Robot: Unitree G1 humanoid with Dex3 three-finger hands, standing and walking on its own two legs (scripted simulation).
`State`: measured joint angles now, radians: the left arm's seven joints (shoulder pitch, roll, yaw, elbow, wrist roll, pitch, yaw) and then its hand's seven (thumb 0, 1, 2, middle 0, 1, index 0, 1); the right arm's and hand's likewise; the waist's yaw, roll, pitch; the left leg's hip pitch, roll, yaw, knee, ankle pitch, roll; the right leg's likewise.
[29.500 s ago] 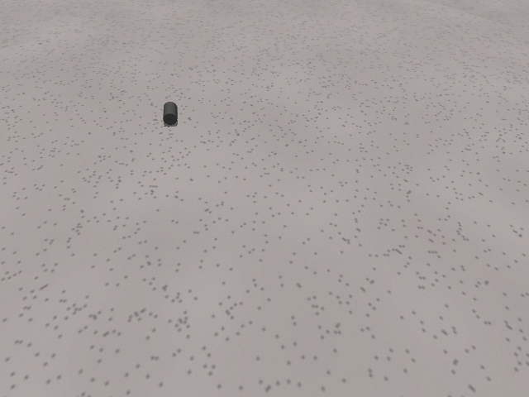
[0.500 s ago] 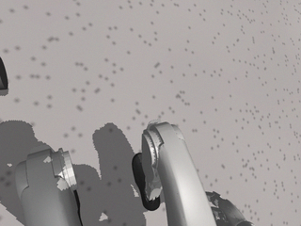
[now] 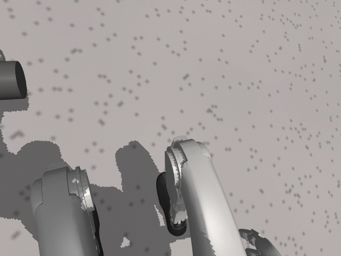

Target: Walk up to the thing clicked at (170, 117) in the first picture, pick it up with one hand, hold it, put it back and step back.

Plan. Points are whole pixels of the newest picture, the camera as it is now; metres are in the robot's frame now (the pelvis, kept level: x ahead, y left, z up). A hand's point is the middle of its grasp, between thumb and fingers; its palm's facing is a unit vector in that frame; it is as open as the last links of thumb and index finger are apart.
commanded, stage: lift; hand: left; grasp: from above
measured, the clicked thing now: out of the picture +0.51 +0.31 -0.18
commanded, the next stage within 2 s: hold in 1.66 s
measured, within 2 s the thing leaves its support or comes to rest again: neither
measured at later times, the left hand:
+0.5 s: hand out of the picture +0.44 +0.32 -0.04, palm faces -0.47 -0.09 -0.88, open 10.6 cm
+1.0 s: hand out of the picture +0.35 +0.28 +0.18, palm faces -0.46 -0.12 -0.88, open 10.6 cm
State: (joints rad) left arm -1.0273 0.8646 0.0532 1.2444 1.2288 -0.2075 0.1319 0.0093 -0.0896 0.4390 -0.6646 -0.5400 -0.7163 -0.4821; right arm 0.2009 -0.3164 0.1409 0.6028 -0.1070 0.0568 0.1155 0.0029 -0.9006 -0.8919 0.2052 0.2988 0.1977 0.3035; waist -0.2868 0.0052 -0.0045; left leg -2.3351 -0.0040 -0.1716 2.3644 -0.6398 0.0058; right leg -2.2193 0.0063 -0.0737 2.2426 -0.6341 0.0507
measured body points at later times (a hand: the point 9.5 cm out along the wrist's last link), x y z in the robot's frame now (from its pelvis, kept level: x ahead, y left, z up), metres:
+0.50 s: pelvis +0.00 +0.00 +0.07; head +0.21 +0.08 +0.47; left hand +0.46 +0.32 +0.01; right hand +0.10 -0.27 -0.03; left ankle +0.08 +0.12 -0.31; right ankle +0.12 -0.14 -0.31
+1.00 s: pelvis +0.01 +0.00 +0.25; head +0.13 +0.02 +0.68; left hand +0.37 +0.28 +0.23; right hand +0.15 -0.25 +0.13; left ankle +0.08 +0.12 -0.31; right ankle +0.12 -0.14 -0.31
